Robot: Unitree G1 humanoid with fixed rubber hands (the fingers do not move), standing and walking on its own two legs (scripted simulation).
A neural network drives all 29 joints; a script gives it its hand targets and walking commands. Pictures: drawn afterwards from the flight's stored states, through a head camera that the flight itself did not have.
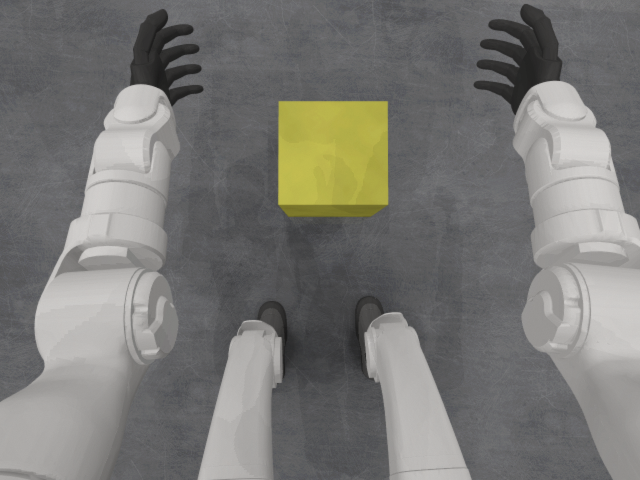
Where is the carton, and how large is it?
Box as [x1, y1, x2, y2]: [278, 101, 387, 216]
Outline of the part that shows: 279,101 278,204 288,216 370,216 387,204 387,101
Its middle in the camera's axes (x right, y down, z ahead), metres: +0.03 -0.17 +0.86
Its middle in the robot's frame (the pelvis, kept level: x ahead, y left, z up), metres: +0.54 -0.04 -0.53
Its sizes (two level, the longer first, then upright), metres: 0.210 0.200 0.250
